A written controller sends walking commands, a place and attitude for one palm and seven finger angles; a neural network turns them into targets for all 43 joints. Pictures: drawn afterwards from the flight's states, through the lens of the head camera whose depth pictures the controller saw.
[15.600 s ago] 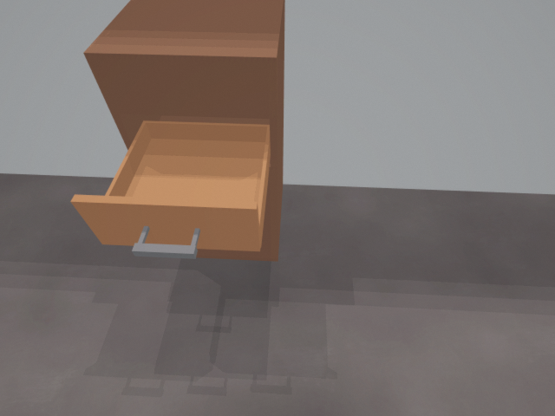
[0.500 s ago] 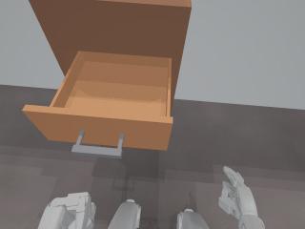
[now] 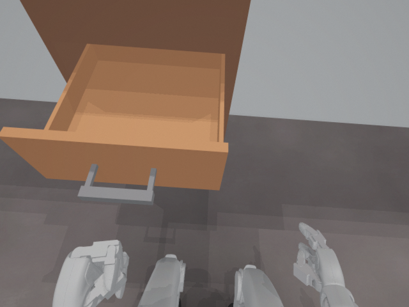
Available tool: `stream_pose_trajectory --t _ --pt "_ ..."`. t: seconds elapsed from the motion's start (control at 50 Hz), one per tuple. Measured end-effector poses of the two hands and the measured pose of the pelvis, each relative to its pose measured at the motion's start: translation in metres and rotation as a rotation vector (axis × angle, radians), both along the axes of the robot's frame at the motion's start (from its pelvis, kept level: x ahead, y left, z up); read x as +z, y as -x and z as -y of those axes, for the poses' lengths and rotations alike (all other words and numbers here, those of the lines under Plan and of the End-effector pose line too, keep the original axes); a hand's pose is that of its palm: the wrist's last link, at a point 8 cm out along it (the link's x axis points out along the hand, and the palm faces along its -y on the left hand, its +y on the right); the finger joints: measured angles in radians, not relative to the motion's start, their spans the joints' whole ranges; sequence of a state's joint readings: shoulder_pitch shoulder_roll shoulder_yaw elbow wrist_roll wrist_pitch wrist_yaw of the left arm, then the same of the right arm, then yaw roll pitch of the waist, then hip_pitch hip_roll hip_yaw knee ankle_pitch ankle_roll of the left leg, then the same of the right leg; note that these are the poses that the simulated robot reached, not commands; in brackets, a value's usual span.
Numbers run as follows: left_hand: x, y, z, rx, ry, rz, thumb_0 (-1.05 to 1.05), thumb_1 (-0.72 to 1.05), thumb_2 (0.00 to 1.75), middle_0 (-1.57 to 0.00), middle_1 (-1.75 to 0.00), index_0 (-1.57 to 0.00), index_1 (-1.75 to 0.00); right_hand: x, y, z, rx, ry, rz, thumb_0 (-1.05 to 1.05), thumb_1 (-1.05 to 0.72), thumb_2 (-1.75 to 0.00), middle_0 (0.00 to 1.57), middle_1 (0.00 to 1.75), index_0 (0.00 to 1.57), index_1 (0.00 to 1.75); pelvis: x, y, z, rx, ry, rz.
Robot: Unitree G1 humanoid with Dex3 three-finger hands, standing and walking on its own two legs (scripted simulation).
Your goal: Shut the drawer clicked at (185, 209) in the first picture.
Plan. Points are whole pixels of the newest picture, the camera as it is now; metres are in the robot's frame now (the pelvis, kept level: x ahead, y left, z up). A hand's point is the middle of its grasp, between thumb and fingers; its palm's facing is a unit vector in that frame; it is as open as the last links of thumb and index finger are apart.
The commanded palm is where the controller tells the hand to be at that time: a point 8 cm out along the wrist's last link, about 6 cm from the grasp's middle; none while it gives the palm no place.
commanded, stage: bring the fist close to the handle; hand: left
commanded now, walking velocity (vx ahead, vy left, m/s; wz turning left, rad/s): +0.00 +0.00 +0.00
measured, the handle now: (120, 184) +0.33 +0.19 +0.02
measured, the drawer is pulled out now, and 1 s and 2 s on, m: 0.26 0.26 0.19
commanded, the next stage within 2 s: push the drawer shut in 0.54 s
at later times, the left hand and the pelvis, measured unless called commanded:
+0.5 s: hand (123, 269) +0.18 +0.15 +0.03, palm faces +0.00 -1.00 +0.00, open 3.3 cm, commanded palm +0.15 +0.20 +0.03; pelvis +0.00 +0.00 -0.01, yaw +0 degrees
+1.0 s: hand (127, 250) +0.21 +0.15 +0.02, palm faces -0.02 -1.00 +0.00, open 3.3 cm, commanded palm +0.20 +0.20 +0.03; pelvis +0.00 +0.00 -0.01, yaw +0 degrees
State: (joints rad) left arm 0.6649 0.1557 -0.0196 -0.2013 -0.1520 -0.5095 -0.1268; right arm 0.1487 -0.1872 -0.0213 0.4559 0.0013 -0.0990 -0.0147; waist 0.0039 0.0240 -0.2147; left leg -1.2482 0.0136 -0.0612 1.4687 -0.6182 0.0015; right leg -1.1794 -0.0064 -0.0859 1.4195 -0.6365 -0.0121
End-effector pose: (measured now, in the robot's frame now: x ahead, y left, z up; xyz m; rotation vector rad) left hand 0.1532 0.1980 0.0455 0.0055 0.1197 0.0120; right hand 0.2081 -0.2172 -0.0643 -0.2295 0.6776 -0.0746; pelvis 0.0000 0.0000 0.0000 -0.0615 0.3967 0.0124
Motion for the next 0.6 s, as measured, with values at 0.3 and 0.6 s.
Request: stream_pose_trajectory --t 0.3,0.6 --pt "-0.017 -0.010 -0.002 -0.004 -0.003 0.007 0.02 0.90 0.90 -1.40 -1.60 -1.40 -1.60 -0.019 0.001 -0.001 0.014 0.001 -0.036 0.01 -0.90 -0.90 0.20 0.30 0.20 0.30 -0.013 0.003 0.000 -0.002 0.004 -0.031" --pt "-0.016 -0.012 -0.003 -0.012 0.005 0.001 0.02 0.90 0.90 -1.40 -1.60 -1.40 -1.60 -0.017 0.002 -0.002 0.009 0.008 -0.037 0.01 -0.90 -0.90 0.20 0.30 0.20 0.30 -0.011 0.002 -0.002 -0.002 0.006 -0.035"
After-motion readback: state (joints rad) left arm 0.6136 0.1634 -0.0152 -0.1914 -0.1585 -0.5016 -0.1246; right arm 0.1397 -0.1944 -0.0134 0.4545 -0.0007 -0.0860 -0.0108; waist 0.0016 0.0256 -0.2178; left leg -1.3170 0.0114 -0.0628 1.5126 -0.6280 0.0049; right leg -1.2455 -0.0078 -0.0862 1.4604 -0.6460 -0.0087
